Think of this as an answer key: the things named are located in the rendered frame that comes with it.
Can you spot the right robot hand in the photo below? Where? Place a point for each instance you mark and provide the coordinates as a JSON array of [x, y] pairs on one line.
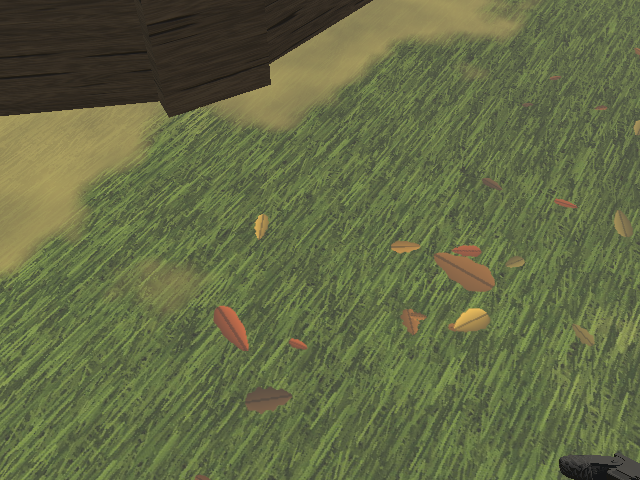
[[597, 467]]

